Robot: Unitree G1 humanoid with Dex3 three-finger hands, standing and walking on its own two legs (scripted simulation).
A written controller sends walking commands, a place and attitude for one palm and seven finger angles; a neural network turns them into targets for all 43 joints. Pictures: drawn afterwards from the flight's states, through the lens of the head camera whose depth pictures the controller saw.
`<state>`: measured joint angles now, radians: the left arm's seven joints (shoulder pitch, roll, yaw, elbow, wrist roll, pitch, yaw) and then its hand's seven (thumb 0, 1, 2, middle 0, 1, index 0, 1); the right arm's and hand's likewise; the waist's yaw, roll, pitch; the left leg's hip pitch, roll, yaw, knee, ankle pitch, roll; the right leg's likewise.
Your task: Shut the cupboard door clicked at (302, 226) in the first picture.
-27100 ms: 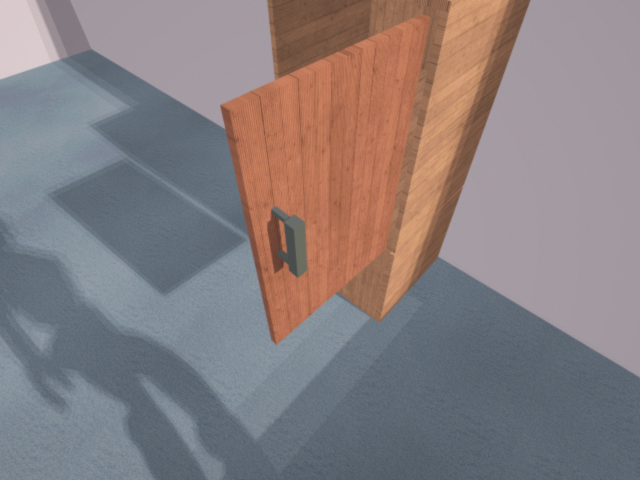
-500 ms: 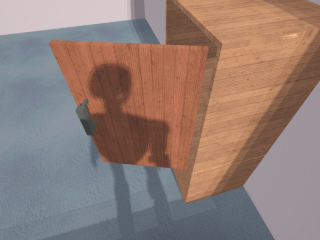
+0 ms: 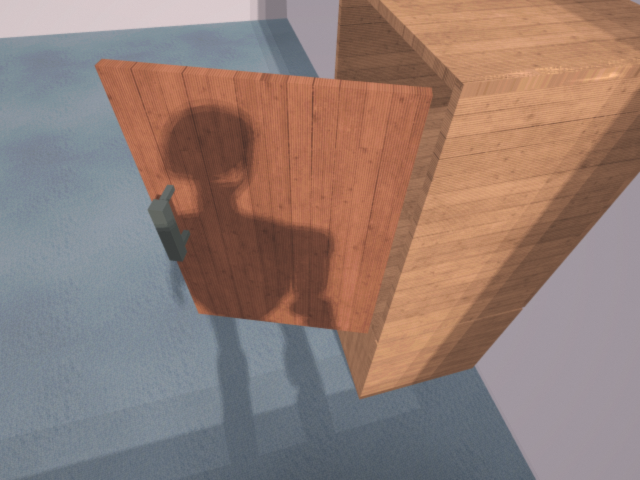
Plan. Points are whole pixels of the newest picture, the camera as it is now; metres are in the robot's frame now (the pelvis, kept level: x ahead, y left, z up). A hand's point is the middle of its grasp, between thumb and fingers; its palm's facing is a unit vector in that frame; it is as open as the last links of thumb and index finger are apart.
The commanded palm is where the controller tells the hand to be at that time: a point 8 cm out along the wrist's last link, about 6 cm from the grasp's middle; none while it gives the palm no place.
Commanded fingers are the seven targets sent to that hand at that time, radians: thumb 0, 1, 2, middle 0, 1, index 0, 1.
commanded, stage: raise the hand and make a fist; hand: left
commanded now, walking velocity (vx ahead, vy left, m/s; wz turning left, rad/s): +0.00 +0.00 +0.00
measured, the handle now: (173, 223) +0.48 +0.27 +0.01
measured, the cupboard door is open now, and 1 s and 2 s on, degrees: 68 68 68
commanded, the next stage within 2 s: bring the fist close to the handle in 1.86 s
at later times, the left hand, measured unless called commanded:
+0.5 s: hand out of the picture +0.12 +0.17 -0.04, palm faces +0.01 -1.00 -0.05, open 5.5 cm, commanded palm +0.12 +0.22 -0.04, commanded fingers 0.00 0.90 0.90 -0.71 -0.86 -0.71 -0.86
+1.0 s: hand (173, 446) +0.16 +0.18 -0.02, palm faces -0.07 -1.00 -0.03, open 3.4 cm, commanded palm +0.14 +0.24 -0.02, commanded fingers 0.00 0.90 0.90 -1.17 -1.36 -1.17 -1.36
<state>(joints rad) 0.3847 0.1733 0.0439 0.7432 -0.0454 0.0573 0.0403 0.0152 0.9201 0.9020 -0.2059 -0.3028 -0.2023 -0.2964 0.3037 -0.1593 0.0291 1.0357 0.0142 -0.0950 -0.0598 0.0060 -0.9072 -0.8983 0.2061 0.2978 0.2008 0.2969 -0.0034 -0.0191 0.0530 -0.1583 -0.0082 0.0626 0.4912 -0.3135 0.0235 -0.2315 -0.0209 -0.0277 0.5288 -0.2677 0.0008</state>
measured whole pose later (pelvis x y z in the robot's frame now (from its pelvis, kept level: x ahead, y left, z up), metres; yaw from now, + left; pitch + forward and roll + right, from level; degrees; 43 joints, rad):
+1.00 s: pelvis -0.04 +0.00 -0.08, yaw +2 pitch +14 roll -2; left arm 0.46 0.26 0.15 -0.10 -0.29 -0.37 -0.33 0.02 0.90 0.90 -1.00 -1.17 -0.99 -1.16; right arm 0.28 -0.26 -0.02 0.49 0.04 -0.22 -0.05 0.01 -0.90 -0.90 0.21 0.30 0.20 0.30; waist -0.01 0.02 -0.13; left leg -0.84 0.01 0.00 1.15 -0.55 0.02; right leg -0.85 -0.03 -0.09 1.10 -0.48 -0.01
